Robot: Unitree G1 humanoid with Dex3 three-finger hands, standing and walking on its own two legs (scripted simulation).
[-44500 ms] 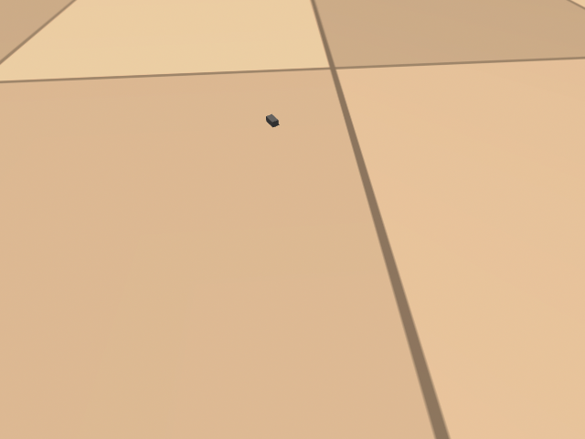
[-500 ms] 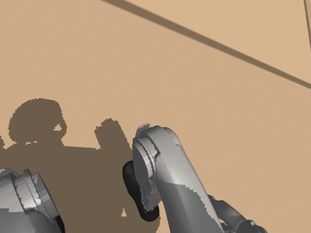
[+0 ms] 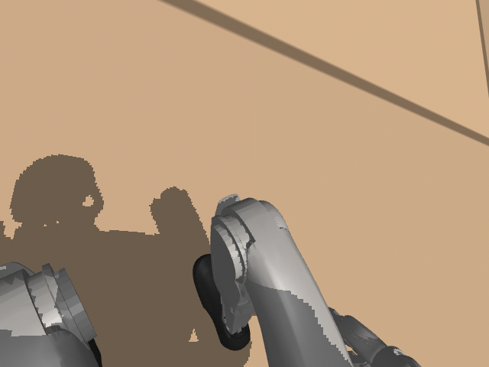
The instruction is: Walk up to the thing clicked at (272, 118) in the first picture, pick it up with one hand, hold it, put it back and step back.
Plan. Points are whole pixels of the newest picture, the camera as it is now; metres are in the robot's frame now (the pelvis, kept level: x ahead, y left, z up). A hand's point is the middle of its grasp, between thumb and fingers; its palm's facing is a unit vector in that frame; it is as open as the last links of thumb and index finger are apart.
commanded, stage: close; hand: left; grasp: from above
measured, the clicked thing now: out of the picture +0.45 +0.37 -0.28
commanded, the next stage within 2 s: settle in 0.42 s
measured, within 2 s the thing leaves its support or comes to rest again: leaves its support in 0.72 s
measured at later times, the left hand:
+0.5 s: hand out of the picture +0.43 +0.36 -0.24, palm faces -0.43 -0.16 -0.89, open 7.3 cm
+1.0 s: hand out of the picture +0.44 +0.38 -0.19, palm faces -0.40 -0.13 -0.91, open 7.2 cm
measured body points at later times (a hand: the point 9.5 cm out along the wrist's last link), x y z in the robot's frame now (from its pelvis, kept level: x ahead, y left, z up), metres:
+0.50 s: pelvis +0.00 +0.00 +0.00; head +0.27 +0.15 +0.33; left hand +0.45 +0.37 -0.19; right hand +0.09 -0.25 -0.06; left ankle +0.06 +0.14 -0.27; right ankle +0.11 -0.12 -0.27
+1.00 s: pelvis +0.00 +0.00 +0.01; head +0.24 +0.14 +0.36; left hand +0.46 +0.39 -0.14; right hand +0.11 -0.25 -0.06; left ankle +0.06 +0.14 -0.27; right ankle +0.11 -0.12 -0.27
